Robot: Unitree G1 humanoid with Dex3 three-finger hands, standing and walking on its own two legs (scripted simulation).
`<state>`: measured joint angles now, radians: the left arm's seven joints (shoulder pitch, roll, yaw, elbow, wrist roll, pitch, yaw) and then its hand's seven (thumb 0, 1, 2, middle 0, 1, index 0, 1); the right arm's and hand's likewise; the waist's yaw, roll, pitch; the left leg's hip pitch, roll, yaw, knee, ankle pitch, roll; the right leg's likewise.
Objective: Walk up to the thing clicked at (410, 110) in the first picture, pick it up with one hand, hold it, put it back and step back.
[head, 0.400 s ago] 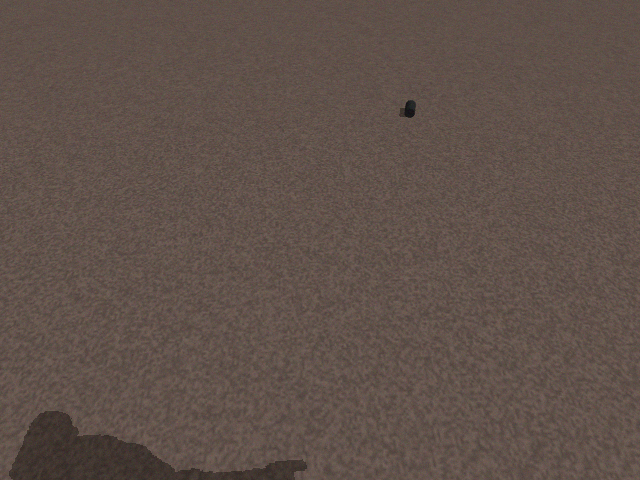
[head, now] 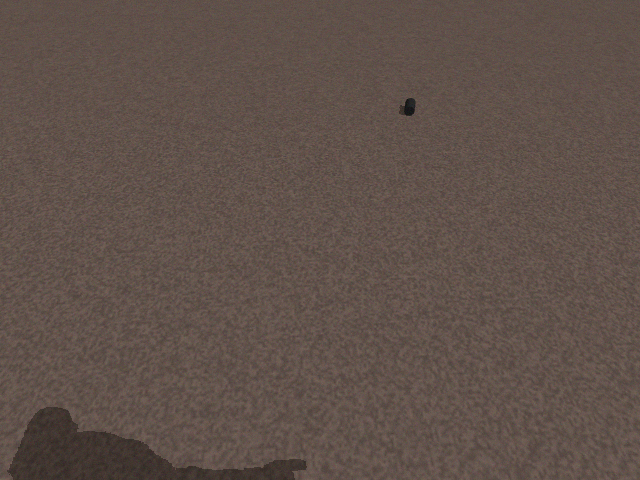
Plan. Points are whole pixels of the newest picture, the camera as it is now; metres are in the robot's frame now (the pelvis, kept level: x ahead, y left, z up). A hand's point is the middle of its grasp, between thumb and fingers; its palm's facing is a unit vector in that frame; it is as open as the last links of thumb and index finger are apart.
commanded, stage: stand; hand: left
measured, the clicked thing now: (409, 106) +2.14 -0.55 -0.75
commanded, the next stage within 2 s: walk up in 0.72 s
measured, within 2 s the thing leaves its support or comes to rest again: neither
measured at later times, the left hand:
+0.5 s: hand out of the picture +0.08 +0.25 -0.16, palm faces -0.03 -0.94 -0.34, open 7.4 cm
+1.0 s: hand (138, 439) +0.21 +0.25 -0.11, palm faces -0.25 -0.86 -0.45, open 7.4 cm
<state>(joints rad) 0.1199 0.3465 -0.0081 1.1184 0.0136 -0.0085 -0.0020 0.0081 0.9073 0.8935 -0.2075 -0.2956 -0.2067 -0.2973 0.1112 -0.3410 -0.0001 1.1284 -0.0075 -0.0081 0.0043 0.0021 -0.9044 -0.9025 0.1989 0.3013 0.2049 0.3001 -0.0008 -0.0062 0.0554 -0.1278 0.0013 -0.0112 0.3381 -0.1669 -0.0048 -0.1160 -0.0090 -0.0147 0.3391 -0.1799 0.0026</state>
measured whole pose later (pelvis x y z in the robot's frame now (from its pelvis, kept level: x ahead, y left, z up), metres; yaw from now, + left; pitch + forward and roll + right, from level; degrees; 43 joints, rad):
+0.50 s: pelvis +0.00 +0.00 +0.00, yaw +0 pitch -2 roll +0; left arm 0.12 0.35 -0.01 1.11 0.01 -0.01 0.00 0.01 0.91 0.89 -0.21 -0.30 -0.21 -0.30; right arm 0.11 -0.34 0.00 1.13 -0.01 -0.01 0.00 0.00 -0.90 -0.90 0.20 0.30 0.21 0.30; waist 0.00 -0.01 0.05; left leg -0.12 0.00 -0.01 0.33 -0.17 -0.01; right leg -0.11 -0.01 -0.02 0.33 -0.18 0.00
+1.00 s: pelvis +0.06 -0.03 -0.01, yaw -16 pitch -1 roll +1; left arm 0.23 0.47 0.07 1.01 0.01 0.01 -0.12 0.01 0.91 0.89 -0.21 -0.30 -0.21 -0.30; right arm 0.15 -0.49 -0.12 0.97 -0.04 -0.04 0.10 0.00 -0.90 -0.90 0.20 0.30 0.21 0.30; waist 0.00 0.07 -0.04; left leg -0.02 0.10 0.26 0.40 -0.35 -0.02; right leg -0.47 -0.16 -0.07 0.82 -0.32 0.00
